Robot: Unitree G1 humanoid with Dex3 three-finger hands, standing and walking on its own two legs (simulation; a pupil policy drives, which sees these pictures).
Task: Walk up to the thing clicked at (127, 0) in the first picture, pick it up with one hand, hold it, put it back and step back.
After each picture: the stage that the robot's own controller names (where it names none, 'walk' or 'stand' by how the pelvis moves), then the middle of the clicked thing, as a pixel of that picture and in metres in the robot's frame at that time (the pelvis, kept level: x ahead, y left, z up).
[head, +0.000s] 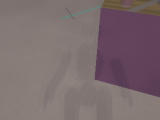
stand; out of the picture +0.98 -0.28 +0.13
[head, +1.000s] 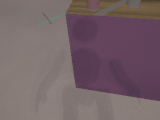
walk; out of the picture +0.89 +0.00 +0.16
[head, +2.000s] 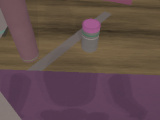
walk; (21, 30) +0.46 +0.24 +0.16
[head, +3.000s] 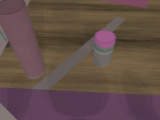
stand; (25, 45) +0.39 +0.19 +0.16
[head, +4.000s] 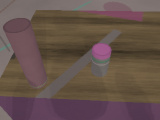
stand; (29, 58) +0.39 +0.19 +0.13
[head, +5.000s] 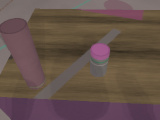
stand; (27, 58) +0.38 +0.20 +0.13
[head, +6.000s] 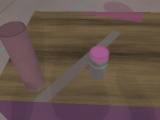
stand; (25, 61) +0.38 +0.20 +0.13
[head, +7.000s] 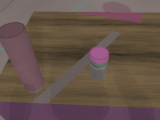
stand; (25, 63) +0.37 +0.20 +0.13
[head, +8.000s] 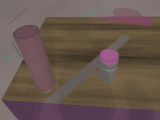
rise first; (38, 63) +0.37 +0.19 +0.13
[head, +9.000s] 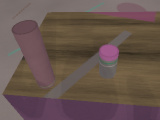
go down; (37, 59) +0.38 +0.19 +0.13
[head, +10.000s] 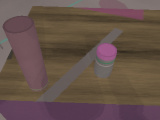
go down; (30, 59) +0.37 +0.17 +0.14
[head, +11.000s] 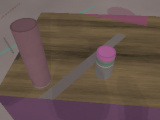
go down; (34, 58) +0.39 +0.18 +0.14
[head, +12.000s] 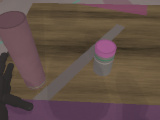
close; (25, 56) +0.37 +0.18 +0.15
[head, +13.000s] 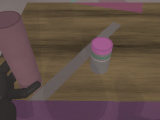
lift; (21, 59) +0.35 +0.19 +0.17
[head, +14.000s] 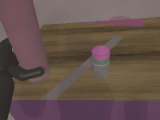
lift; (25, 36) +0.30 +0.13 +0.31
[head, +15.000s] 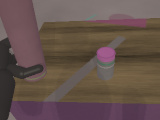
lift; (24, 35) +0.32 +0.15 +0.30
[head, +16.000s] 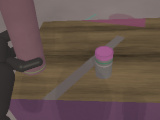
hold; (23, 28) +0.33 +0.15 +0.31
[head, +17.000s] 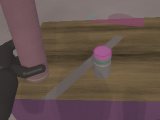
hold; (27, 37) +0.33 +0.15 +0.28
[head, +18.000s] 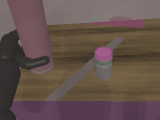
crouch; (32, 27) +0.33 +0.13 +0.32
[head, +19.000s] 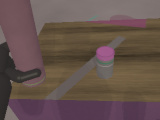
crouch; (23, 41) +0.31 +0.16 +0.29
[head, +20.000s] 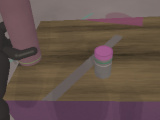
lower; (19, 20) +0.36 +0.17 +0.31
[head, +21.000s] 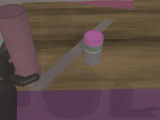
lower; (22, 51) +0.38 +0.17 +0.17
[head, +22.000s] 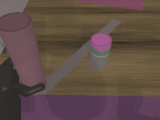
lower; (27, 61) +0.34 +0.17 +0.17
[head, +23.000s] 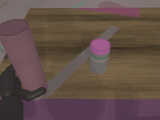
lower; (28, 65) +0.34 +0.17 +0.16
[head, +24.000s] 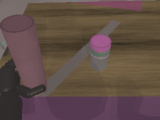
lower; (29, 62) +0.34 +0.16 +0.17
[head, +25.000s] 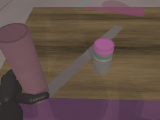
open; (28, 70) +0.32 +0.17 +0.16
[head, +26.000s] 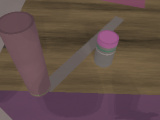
sink last; (30, 62) +0.33 +0.15 +0.16
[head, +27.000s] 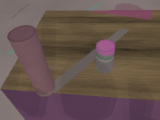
sink last; (36, 66) +0.35 +0.18 +0.14
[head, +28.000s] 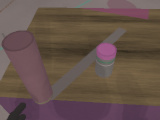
stand; (33, 73) +0.32 +0.17 +0.14
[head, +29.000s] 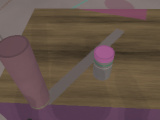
stand; (29, 78) +0.30 +0.17 +0.14
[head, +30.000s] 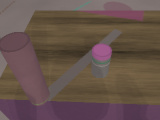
stand; (29, 74) +0.32 +0.18 +0.14
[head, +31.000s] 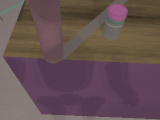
walk; (49, 29) +0.44 +0.11 +0.15
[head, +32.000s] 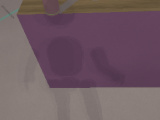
walk; out of the picture +0.72 +0.18 +0.16
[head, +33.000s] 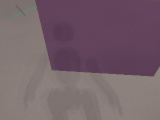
stand; out of the picture +1.04 +0.16 +0.15
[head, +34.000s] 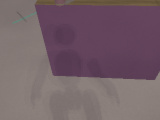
stand; out of the picture +1.02 +0.15 +0.13
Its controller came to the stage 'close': yes
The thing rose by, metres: 0.18
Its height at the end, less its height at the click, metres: +0.00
